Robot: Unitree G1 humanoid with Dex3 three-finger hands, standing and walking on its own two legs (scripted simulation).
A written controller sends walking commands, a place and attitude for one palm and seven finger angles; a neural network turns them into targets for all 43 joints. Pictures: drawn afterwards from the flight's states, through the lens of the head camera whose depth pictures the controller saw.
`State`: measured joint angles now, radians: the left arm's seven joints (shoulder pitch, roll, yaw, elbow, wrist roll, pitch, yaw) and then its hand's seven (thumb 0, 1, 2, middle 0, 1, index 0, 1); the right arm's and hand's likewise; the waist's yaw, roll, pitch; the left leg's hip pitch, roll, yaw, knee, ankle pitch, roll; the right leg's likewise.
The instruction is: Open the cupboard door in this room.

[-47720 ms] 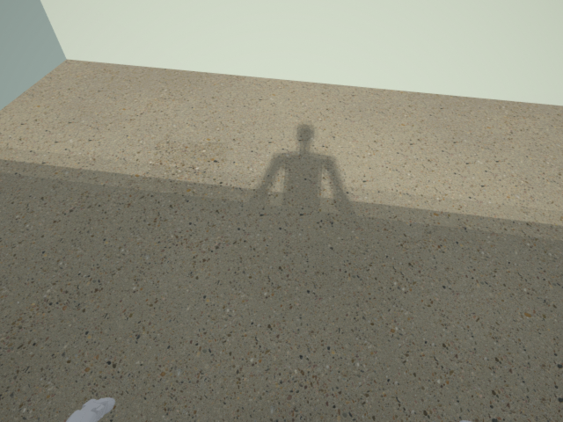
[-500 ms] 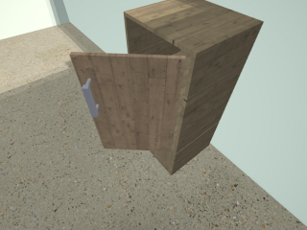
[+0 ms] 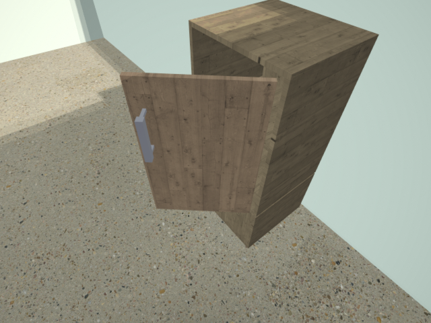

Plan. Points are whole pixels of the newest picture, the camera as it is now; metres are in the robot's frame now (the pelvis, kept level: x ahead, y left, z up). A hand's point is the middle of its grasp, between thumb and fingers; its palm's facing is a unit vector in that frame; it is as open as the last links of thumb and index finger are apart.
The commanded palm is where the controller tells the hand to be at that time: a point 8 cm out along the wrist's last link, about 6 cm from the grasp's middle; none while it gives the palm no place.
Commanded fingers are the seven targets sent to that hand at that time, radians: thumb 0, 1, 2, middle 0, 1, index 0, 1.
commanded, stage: shuffle to correct the standing spot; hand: left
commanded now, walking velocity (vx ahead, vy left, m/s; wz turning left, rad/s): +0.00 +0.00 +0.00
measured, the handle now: (146, 136) +0.59 +0.23 -0.02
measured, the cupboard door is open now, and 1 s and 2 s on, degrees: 49 49 49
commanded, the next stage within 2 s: come to a stop and stand still in 0.02 s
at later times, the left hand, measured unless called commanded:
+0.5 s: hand out of the picture +0.01 +0.17 -0.18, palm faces +0.03 -0.99 -0.14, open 7.4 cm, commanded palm none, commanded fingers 0.00 0.90 0.90 -0.20 -0.30 -0.20 -0.30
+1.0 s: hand out of the picture +0.05 +0.18 -0.16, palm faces +0.00 -0.97 -0.24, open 7.3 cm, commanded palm none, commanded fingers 0.00 0.90 0.90 -0.20 -0.30 -0.20 -0.30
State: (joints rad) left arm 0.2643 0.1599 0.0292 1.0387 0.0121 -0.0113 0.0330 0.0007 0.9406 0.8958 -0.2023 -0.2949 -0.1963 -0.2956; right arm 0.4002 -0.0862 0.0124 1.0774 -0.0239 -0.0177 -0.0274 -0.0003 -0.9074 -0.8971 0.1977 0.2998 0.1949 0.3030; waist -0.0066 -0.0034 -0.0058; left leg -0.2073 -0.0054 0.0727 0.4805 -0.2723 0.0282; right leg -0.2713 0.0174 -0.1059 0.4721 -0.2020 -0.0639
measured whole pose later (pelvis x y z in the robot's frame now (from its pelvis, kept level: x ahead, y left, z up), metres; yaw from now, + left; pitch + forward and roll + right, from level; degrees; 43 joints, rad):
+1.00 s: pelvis +0.01 +0.00 +0.00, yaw -1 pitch -2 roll +1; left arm 0.26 0.16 -0.01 1.06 0.01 -0.02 0.03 0.00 0.93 0.90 -0.20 -0.29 -0.20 -0.30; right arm 0.31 -0.16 0.01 1.07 -0.02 -0.02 -0.02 0.01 -0.92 -0.90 0.20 0.30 0.20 0.30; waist -0.01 0.03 0.01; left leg -0.13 -0.02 0.09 0.44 -0.27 0.03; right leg -0.22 0.01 -0.09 0.48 -0.23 -0.06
